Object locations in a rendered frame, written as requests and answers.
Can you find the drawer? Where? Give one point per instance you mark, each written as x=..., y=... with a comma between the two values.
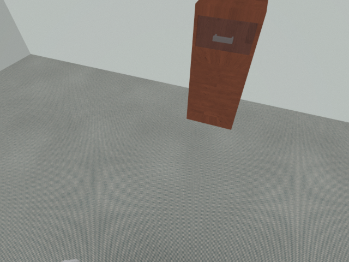
x=243, y=34

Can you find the handle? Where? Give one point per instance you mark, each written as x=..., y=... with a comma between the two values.
x=222, y=39

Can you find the cabinet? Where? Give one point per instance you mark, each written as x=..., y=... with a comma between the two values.
x=217, y=78

